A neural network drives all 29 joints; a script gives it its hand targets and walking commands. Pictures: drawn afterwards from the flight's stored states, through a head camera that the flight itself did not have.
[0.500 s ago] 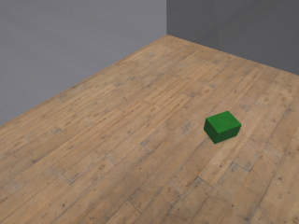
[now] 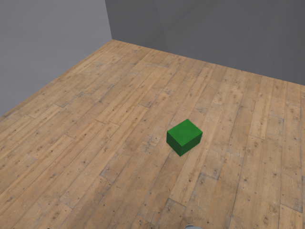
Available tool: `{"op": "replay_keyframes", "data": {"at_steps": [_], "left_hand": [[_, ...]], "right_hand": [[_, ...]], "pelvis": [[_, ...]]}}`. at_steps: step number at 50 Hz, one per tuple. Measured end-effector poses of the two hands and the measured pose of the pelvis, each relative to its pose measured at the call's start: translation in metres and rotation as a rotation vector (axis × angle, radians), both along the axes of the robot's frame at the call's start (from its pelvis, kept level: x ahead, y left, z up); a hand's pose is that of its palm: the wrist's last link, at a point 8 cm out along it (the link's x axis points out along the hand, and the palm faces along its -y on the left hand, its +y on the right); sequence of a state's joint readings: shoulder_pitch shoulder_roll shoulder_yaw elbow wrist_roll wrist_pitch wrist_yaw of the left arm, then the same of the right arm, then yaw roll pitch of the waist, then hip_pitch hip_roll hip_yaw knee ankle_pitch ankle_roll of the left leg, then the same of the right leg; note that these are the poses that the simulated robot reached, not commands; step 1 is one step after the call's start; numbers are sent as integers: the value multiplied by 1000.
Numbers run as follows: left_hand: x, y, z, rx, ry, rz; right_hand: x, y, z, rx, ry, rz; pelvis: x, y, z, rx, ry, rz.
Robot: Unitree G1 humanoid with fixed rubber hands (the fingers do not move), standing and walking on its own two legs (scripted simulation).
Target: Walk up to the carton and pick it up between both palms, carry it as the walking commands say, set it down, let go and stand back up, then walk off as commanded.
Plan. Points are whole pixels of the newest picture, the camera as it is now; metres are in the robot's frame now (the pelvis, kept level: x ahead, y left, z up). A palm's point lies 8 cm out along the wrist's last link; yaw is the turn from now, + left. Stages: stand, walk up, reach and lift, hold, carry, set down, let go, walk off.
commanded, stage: walk up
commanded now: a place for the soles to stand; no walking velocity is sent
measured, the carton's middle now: (183, 137) +0.88 -0.26 -0.70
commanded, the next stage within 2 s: none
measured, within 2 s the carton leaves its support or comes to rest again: neither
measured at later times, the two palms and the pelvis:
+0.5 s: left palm (49, 202) +0.26 +0.31 -0.08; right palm (281, 183) +0.26 -0.37 -0.08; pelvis +0.18 -0.03 -0.02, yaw -6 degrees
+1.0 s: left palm (65, 154) +0.40 +0.29 -0.06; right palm (266, 154) +0.37 -0.40 -0.11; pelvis +0.31 -0.06 -0.01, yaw -9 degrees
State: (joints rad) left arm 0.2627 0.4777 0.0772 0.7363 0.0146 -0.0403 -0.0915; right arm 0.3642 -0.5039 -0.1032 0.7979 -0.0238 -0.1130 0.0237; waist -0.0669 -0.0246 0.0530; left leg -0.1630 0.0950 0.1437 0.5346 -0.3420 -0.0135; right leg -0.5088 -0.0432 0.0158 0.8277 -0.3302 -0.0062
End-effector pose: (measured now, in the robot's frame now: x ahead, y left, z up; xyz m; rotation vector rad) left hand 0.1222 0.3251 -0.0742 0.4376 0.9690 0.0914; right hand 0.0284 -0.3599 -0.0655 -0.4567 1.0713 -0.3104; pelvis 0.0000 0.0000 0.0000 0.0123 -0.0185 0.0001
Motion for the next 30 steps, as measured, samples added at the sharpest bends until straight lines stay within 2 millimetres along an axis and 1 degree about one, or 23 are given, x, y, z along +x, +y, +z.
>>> {"op": "replay_keyframes", "data": {"at_steps": [2,4,6,7,9,13,18,21,23,25,27,30], "left_hand": [[37,-12,5,3,-29,-34],[71,-24,8,20,-64,-61],[97,-31,7,49,-104,-68],[104,-34,8,56,-116,-65],[111,-37,12,66,-120,-45],[110,-36,21,89,-85,-12],[106,-26,18,101,-11,11],[112,-17,9,97,22,22],[124,-12,1,92,33,20],[141,-14,-8,81,39,10],[161,-21,-11,72,43,-19],[197,-34,-9,55,29,-66]], "right_hand": [[6,-12,-4,2,16,-18],[17,-24,-13,10,23,-32],[34,-31,-25,26,21,-35],[45,-31,-28,37,15,-34],[72,-28,-32,62,-13,-24],[125,-21,-32,104,-62,14],[174,-11,-29,130,-77,53],[201,-9,-24,116,-91,64],[218,-10,-21,91,-109,63],[230,-13,-17,63,-137,57],[234,-17,-12,53,-154,25],[228,-23,-5,42,-131,-24]], "pelvis": [[17,-8,-2,-3,4,-20],[36,-19,-9,-4,7,-34],[50,-31,-17,-9,-5,-45],[57,-35,-18,-7,-11,-51],[71,-40,-16,-9,-20,-58],[98,-43,-9,-17,-18,-73],[128,-41,-6,-21,-15,-88],[150,-36,-9,-24,-11,-90],[166,-32,-13,-15,-9,-91],[180,-28,-17,0,-3,-97],[191,-27,-15,0,-2,-105],[207,-31,-9,-7,-2,-117]]}}
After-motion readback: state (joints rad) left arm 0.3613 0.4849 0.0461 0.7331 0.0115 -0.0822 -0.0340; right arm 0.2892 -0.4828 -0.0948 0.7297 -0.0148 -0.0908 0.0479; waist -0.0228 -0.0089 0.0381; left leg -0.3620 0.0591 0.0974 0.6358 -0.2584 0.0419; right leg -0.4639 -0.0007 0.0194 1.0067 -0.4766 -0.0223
